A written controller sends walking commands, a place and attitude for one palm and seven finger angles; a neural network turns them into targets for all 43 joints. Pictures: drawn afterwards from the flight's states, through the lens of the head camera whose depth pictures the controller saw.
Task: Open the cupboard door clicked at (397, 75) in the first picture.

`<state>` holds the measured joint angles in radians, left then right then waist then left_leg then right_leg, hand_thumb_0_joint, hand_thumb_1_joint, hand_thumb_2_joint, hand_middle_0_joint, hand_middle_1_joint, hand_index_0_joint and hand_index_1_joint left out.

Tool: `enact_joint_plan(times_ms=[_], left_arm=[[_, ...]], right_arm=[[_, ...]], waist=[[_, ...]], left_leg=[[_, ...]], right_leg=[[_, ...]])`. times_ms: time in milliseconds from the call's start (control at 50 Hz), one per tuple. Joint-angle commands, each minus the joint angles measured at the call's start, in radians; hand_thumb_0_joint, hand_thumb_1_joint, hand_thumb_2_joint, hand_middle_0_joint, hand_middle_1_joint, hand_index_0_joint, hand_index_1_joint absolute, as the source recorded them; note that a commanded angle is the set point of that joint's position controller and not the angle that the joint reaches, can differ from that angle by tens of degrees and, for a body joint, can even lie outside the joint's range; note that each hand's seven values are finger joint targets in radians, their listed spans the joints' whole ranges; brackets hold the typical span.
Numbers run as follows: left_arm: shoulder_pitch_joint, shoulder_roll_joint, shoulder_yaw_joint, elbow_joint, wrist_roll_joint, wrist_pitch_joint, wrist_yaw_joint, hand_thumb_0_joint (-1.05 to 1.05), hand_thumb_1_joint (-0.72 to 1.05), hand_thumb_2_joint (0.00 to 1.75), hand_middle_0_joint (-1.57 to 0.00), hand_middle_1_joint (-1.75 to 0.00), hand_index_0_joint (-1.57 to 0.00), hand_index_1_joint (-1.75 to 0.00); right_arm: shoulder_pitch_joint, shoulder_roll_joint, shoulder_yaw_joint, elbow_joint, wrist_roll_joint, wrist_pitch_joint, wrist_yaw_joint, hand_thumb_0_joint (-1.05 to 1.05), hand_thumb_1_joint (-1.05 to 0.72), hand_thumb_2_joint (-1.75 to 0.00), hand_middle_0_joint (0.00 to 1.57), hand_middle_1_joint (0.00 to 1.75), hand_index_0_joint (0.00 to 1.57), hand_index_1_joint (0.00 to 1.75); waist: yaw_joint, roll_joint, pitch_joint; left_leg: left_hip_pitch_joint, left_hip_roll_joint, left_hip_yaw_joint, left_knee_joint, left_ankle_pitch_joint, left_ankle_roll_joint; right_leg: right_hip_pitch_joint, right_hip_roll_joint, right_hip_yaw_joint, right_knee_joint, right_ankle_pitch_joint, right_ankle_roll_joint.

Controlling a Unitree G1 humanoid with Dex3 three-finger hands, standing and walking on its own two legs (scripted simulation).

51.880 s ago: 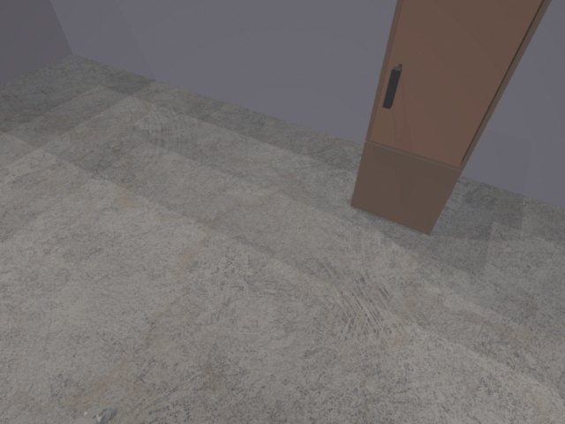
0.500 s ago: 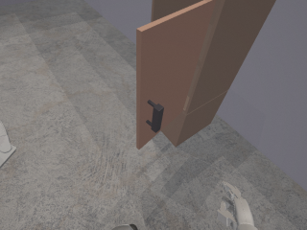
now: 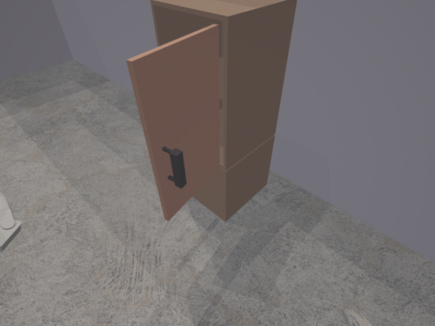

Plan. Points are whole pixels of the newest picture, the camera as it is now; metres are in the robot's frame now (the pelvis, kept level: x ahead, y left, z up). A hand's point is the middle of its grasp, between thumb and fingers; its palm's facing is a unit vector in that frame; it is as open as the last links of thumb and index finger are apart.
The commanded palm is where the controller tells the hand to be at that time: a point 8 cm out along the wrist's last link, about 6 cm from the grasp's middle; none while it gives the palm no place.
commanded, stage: stop stepping back and stand still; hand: left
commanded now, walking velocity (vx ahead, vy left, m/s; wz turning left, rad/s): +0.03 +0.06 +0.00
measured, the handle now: (173, 166) +0.61 +0.15 -0.07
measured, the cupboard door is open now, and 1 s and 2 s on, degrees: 100 100 100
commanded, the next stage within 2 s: let the arm hang, fingers relaxed in 0.30 s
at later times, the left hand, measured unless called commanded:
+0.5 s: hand (52, 280) +0.19 +0.27 +0.06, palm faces +0.28 -0.82 -0.49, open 7.4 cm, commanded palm none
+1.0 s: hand out of the picture -0.09 +0.19 -0.15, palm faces +0.12 -0.97 -0.23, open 7.2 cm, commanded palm none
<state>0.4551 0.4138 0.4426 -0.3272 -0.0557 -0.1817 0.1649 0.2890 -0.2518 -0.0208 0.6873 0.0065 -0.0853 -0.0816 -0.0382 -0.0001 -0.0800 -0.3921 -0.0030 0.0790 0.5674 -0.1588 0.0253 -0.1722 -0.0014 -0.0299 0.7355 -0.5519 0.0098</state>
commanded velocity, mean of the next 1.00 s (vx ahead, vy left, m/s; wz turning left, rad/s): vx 0.02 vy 0.02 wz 0.00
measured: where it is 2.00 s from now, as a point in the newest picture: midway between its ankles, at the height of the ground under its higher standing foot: outside the picture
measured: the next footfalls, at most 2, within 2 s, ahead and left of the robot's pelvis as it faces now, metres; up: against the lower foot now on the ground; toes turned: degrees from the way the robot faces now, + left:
right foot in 0.02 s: +0.00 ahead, -0.08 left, +0.00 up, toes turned +2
left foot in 0.32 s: +0.02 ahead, +0.13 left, +0.00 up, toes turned +6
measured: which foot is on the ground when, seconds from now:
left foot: down 0.00-0.02, up 0.04-0.30, down 0.32-1.00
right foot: up 0.00-0.00, down 0.02-1.00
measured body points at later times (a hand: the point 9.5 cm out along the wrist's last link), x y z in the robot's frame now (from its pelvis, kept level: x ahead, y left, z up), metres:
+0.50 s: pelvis -0.02 +0.01 +0.01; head -0.01 -0.03 +0.46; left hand +0.17 +0.31 +0.09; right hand +0.17 -0.22 -0.10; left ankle -0.01 +0.13 -0.72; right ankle -0.05 -0.09 -0.72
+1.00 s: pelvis -0.05 +0.01 +0.02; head -0.04 +0.00 +0.47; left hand -0.10 +0.24 -0.13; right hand -0.06 -0.22 -0.14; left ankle -0.02 +0.13 -0.72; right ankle -0.04 -0.08 -0.72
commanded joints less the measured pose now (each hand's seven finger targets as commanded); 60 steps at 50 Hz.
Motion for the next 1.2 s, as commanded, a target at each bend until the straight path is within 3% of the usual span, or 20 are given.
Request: enact_joint_plan(times_ms=[0, 20, 60, 140, 220, 260, 300, 340, 360, 380, 420, 460, 500, 540, 560, 600, 680, 740, 880, 1180], left_arm=[[0.008, 0.224, 0.106, -0.238, 0.033, -0.064, 0.0, 0.0, 0.9, 0.9, -0.2, -0.3, -0.2, -0.3], [0.001, 0.214, 0.079, -0.296, 0.03, -0.075, -0.002, 0.0, 0.9, 0.9, -0.2, -0.3, -0.2, -0.3], [0.011, 0.208, 0.09, -0.38, 0.024, -0.095, -0.002, 0.0, 0.9, 0.9, -0.2, -0.3, -0.2, -0.3], [0.02, 0.235, 0.154, -0.338, 0.038, -0.15, 0.013, 0.0, 0.9, 0.9, -0.2, -0.3, -0.2, -0.3], [0.02, 0.184, 0.121, -0.237, 0.035, -0.14, 0.031, 0.0, 0.9, 0.9, -0.2, -0.3, -0.2, -0.3], [0.055, 0.154, 0.103, -0.205, 0.023, -0.121, 0.03, 0.0, 0.9, 0.9, -0.2, -0.3, -0.2, -0.3], [0.1, 0.121, 0.069, -0.214, 0.009, -0.109, 0.021, 0.0, 0.9, 0.9, -0.2, -0.3, -0.2, -0.3], [0.068, 0.14, 0.068, -0.283, 0.011, -0.111, 0.012, 0.0, 0.9, 0.9, -0.2, -0.3, -0.2, -0.3], [0.072, 0.155, 0.082, -0.299, 0.02, -0.104, 0.014, 0.0, 0.9, 0.9, -0.2, -0.3, -0.2, -0.3], [-0.021, -0.04, -0.326, 0.388, 0.109, 0.077, -0.117, 0.0, 0.9, 0.9, -0.2, -0.3, -0.2, -0.3], [-0.019, -0.119, -0.331, 0.432, 0.089, 0.184, -0.141, 0.0, 0.9, 0.9, -0.2, -0.3, -0.2, -0.3], [-0.057, -0.107, -0.353, 0.536, 0.087, 0.182, -0.148, 0.0, 0.9, 0.9, -0.2, -0.3, -0.2, -0.3], [-0.063, -0.054, -0.358, 0.672, 0.092, 0.167, -0.151, 0.0, 0.9, 0.9, -0.2, -0.3, -0.2, -0.3], [-0.127, -0.017, -0.365, 0.796, 0.089, 0.164, -0.151, 0.0, 0.9, 0.9, -0.2, -0.3, -0.2, -0.3], [-0.166, -0.021, -0.374, 0.86, 0.086, 0.163, -0.149, 0.0, 0.9, 0.9, -0.2, -0.3, -0.2, -0.3], [-0.19, -0.031, -0.384, 0.943, 0.085, 0.169, -0.139, 0.0, 0.9, 0.9, -0.2, -0.3, -0.2, -0.3], [-0.133, -0.106, -0.394, 1.111, 0.071, 0.161, -0.133, 0.0, 0.9, 0.9, -0.2, -0.3, -0.2, -0.3], [-0.139, -0.113, -0.394, 1.193, 0.068, 0.177, -0.132, 0.0, 0.9, 0.9, -0.2, -0.3, -0.2, -0.3], [-0.144, -0.13, -0.408, 1.339, 0.064, 0.176, -0.139, 0.0, 0.9, 0.9, -0.2, -0.3, -0.2, -0.3], [-0.076, -0.187, -0.415, 1.447, 0.065, 0.181, -0.129, 0.0, 0.9, 0.9, -0.2, -0.3, -0.2, -0.3]], right_arm=[[-0.163, -0.078, -0.047, -0.206, 0.002, -0.035, 0.002, 0.0, -0.9, -0.9, 0.2, 0.3, 0.2, 0.3], [-0.19, -0.089, -0.047, -0.2, -0.002, -0.033, 0.009, 0.0, -0.9, -0.9, 0.2, 0.3, 0.2, 0.3], [-0.16, -0.101, -0.053, -0.183, -0.007, -0.056, 0.023, 0.0, -0.9, -0.9, 0.2, 0.3, 0.2, 0.3], [-0.127, -0.052, -0.025, -0.174, -0.011, -0.069, 0.004, 0.0, -0.9, -0.9, 0.2, 0.3, 0.2, 0.3], [-0.137, -0.037, -0.026, -0.185, -0.01, -0.096, -0.012, 0.0, -0.9, -0.9, 0.2, 0.3, 0.2, 0.3], [-0.116, -0.053, -0.033, -0.179, -0.012, -0.094, -0.006, 0.0, -0.9, -0.9, 0.2, 0.3, 0.2, 0.3], [-0.115, -0.085, -0.05, -0.19, -0.004, -0.087, -0.003, 0.0, -0.9, -0.9, 0.2, 0.3, 0.2, 0.3], [-0.101, -0.097, -0.05, -0.205, 0.007, -0.076, 0.013, 0.0, -0.9, -0.9, 0.2, 0.3, 0.2, 0.3], [-0.113, -0.083, -0.048, -0.207, 0.002, -0.079, 0.015, 0.0, -0.9, -0.9, 0.2, 0.3, 0.2, 0.3], [-0.152, -0.274, -0.075, -0.018, -0.015, -0.086, 0.086, 0.0, -0.9, -0.9, 0.2, 0.3, 0.2, 0.3], [-0.104, -0.184, -0.061, -0.02, -0.027, 0.0, 0.077, 0.0, -0.9, -0.9, 0.2, 0.3, 0.2, 0.3], [-0.127, -0.16, -0.038, -0.015, -0.033, 0.015, 0.074, 0.0, -0.9, -0.9, 0.2, 0.3, 0.2, 0.3], [-0.155, -0.124, -0.019, -0.005, -0.026, 0.028, 0.075, 0.0, -0.9, -0.9, 0.2, 0.3, 0.2, 0.3], [-0.13, -0.052, -0.011, 0.023, -0.024, 0.058, 0.079, 0.0, -0.9, -0.9, 0.2, 0.3, 0.2, 0.3], [-0.127, -0.065, -0.015, 0.051, -0.033, 0.08, 0.078, 0.0, -0.9, -0.9, 0.2, 0.3, 0.2, 0.3], [-0.129, -0.066, -0.017, 0.083, -0.039, 0.102, 0.075, 0.0, -0.9, -0.9, 0.2, 0.3, 0.2, 0.3], [-0.08, -0.022, -0.002, 0.191, -0.035, 0.086, 0.062, 0.0, -0.9, -0.9, 0.2, 0.3, 0.2, 0.3], [-0.081, -0.004, -0.002, 0.236, -0.034, 0.101, 0.056, 0.0, -0.9, -0.9, 0.2, 0.3, 0.2, 0.3], [0.029, -0.01, -0.002, 0.337, -0.032, 0.098, 0.047, 0.0, -0.9, -0.9, 0.2, 0.3, 0.2, 0.3], [0.117, 0.039, 0.005, 0.428, -0.034, 0.09, 0.041, 0.0, -0.9, -0.9, 0.2, 0.3, 0.2, 0.3]], waist=[[0.055, -0.135, 0.177], [0.053, -0.229, 0.191], [0.021, -0.121, 0.194], [0.01, -0.032, 0.077], [0.054, -0.096, 0.007], [0.04, -0.118, -0.033], [0.032, -0.024, -0.105], [0.037, 0.038, -0.132], [0.045, 0.063, -0.088], [-0.019, 0.141, 0.004], [0.026, 0.131, -0.014], [0.049, 0.039, -0.024], [0.078, -0.172, -0.051], [0.034, -0.3, 0.008], [0.031, -0.333, 0.056], [0.025, -0.252, 0.106], [0.03, 0.126, 0.056], [0.037, 0.232, 0.098], [0.029, 0.008, 0.135], [0.037, 0.007, 0.201]], left_leg=[[-0.255, -0.016, -0.028, 0.187, -0.337, -0.026], [-0.252, -0.041, -0.078, 0.521, -0.268, -0.039], [-0.262, 0.001, -0.137, 0.667, -0.14, -0.047], [-0.215, 0.049, -0.05, 0.369, -0.105, -0.036], [-0.019, -0.003, 0.04, 0.051, -0.104, -0.007], [0.141, -0.025, 0.051, -0.118, 0.016, 0.0], [0.354, 0.094, -0.06, -0.149, 0.297, 0.044], [0.462, 0.238, -0.205, -0.094, 0.58, 0.12], [0.434, 0.236, -0.188, -0.085, 0.645, 0.109], [0.282, 0.208, -0.227, -0.037, 0.842, 0.112], [0.291, 0.231, -0.194, -0.092, 0.967, 0.11], [0.212, 0.23, -0.204, -0.103, 0.665, 0.122], [0.144, 0.132, -0.125, -0.022, 0.326, 0.051], [0.078, 0.019, -0.059, 0.026, -0.157, -0.015], [0.085, 0.008, -0.058, 0.062, -0.248, -0.023], [0.09, 0.013, -0.065, 0.074, -0.203, -0.022], [0.24, 0.075, -0.119, -0.085, 0.173, -0.001], [0.157, 0.086, -0.136, -0.13, -0.015, 0.002], [0.157, 0.093, -0.146, -0.193, -0.098, 0.005], [0.11, 0.097, -0.161, -0.263, -0.168, 0.017]], right_leg=[[-0.057, -0.201, 0.26, -0.498, -0.159, -0.097], [-0.227, -0.4, 0.562, -0.659, -0.223, -0.156], [-0.256, -0.36, 0.488, -0.632, -0.08, -0.128], [0.037, -0.249, 0.175, -0.412, 0.649, -0.13], [0.143, -0.235, 0.165, -0.321, 0.932, -0.091], [0.109, -0.194, 0.122, -0.257, 0.945, -0.038], [0.004, -0.112, 0.064, -0.112, 0.85, 0.028], [-0.162, -0.039, 0.032, -0.055, 0.357, 0.052], [-0.173, -0.021, 0.008, -0.141, 0.258, 0.03], [-0.232, -0.047, -0.032, 0.022, 0.337, 0.002], [-0.217, -0.009, -0.001, 0.005, 0.035, -0.003], [-0.146, -0.027, 0.02, -0.061, 0.094, -0.011], [0.013, -0.072, 0.069, -0.263, 0.498, -0.029], [-0.033, -0.253, 0.257, -0.359, 0.667, -0.101], [-0.084, -0.25, 0.256, -0.38, 0.615, -0.129], [-0.095, -0.215, 0.225, -0.382, 0.62, -0.14], [-0.071, -0.116, 0.14, -0.321, 0.584, -0.073], [-0.042, -0.097, 0.113, -0.389, 0.35, -0.068], [-0.041, -0.089, 0.109, -0.455, 0.222, -0.075], [-0.073, -0.075, 0.086, -0.412, 0.221, -0.063]])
